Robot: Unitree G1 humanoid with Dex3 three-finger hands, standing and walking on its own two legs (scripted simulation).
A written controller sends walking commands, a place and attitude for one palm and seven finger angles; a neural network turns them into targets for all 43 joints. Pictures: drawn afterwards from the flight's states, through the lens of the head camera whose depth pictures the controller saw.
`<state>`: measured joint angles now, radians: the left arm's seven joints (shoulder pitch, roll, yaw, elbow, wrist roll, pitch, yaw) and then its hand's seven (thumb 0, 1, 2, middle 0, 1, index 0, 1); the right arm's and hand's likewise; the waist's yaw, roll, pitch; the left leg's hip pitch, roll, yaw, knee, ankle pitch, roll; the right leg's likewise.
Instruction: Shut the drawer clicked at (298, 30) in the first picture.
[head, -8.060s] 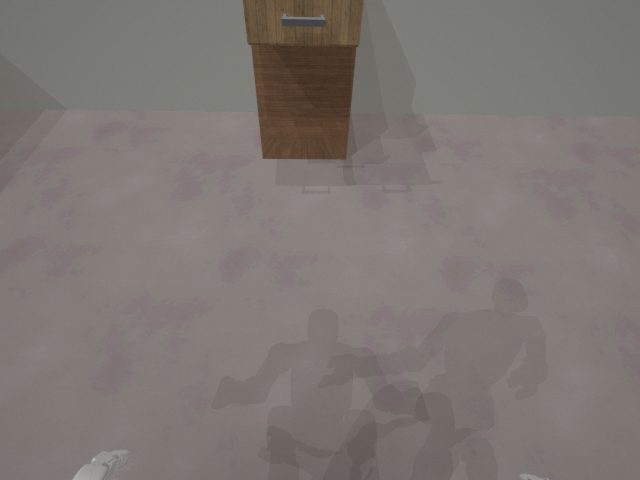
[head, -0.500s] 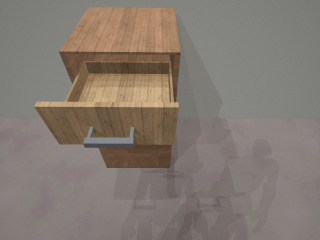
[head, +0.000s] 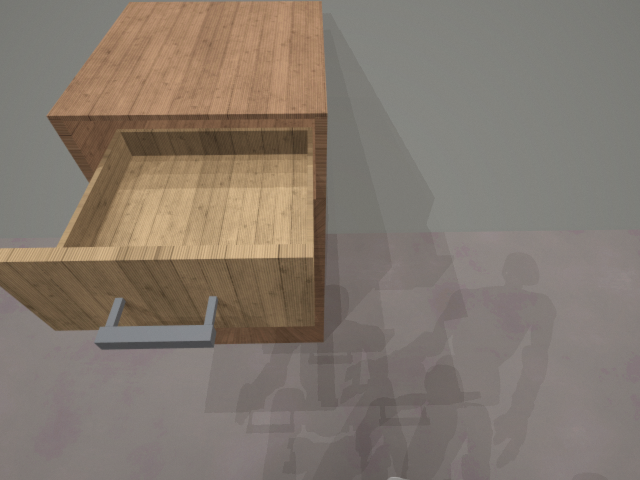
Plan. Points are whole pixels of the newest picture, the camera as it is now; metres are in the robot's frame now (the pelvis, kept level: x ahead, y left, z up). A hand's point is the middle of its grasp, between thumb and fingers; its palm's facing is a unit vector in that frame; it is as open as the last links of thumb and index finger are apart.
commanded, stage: come to a stop and stand still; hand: left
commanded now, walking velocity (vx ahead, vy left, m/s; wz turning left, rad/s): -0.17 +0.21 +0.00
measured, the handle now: (161, 321) +0.30 +0.22 +0.02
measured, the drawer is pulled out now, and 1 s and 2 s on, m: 0.28 0.28 0.28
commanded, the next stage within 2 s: look again from close up in 1.44 s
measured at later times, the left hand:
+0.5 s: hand out of the picture -0.01 +0.23 -0.18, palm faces +0.12 -0.98 -0.19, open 7.4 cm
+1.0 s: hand out of the picture -0.07 +0.17 -0.16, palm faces +0.03 -0.98 -0.21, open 7.3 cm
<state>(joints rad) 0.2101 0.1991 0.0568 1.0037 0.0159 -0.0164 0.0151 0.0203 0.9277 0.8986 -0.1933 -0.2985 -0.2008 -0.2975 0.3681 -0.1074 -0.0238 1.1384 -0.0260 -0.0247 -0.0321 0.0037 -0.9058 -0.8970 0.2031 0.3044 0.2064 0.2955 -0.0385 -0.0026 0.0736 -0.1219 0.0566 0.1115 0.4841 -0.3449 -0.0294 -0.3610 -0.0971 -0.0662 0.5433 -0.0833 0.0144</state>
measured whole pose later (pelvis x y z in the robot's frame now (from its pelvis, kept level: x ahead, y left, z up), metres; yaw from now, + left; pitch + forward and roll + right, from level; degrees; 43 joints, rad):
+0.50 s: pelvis -0.05 +0.04 +0.00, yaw +3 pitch -2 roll -2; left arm 0.24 0.21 0.07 0.98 0.03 0.06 0.02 0.01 0.91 0.90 -0.20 -0.30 -0.20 -0.30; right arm 0.24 -0.15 -0.03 1.01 -0.03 0.02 -0.02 0.00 -0.91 -0.90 0.20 0.30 0.20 0.29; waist 0.00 -0.04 0.02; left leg -0.27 0.01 0.07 0.53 -0.24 0.06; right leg -0.50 -0.02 0.01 1.02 -0.32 0.02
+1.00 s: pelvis -0.08 +0.00 +0.01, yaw +0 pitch +0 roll +0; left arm 0.31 0.12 0.02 1.09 0.01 0.01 0.04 0.01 0.93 0.90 -0.20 -0.30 -0.20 -0.30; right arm 0.36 -0.14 -0.03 1.17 -0.02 0.03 -0.02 0.01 -0.91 -0.90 0.20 0.30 0.20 0.29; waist -0.04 0.04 -0.01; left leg -0.29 0.04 0.07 0.46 -0.18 0.00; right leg -0.15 0.00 -0.05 0.44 -0.29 -0.02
